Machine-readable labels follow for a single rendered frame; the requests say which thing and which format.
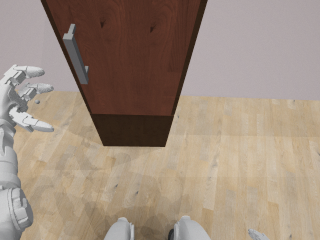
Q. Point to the right robot shin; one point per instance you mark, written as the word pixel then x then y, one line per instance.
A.
pixel 184 218

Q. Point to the left robot hand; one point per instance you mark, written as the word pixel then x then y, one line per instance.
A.
pixel 9 98

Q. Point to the robot left upper arm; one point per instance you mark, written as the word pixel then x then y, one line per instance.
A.
pixel 15 214

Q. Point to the cupboard door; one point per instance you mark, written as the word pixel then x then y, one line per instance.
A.
pixel 135 50

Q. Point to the left robot forearm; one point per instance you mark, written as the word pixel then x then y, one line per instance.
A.
pixel 8 157

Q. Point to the right robot hand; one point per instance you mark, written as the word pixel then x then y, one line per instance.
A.
pixel 255 235

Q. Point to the handle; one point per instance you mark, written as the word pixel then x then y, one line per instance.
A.
pixel 75 56

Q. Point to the robot right thigh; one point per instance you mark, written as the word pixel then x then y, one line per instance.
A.
pixel 189 230

